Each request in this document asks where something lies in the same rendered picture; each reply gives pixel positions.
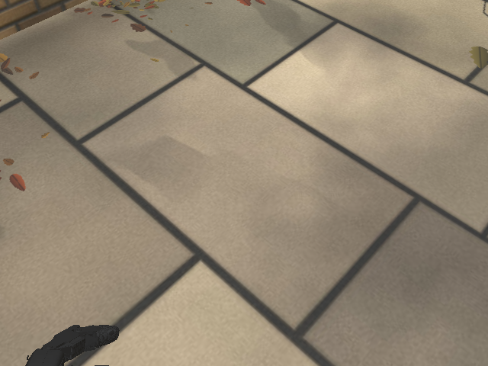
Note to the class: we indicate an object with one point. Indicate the left robot hand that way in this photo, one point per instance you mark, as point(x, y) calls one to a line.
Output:
point(71, 342)

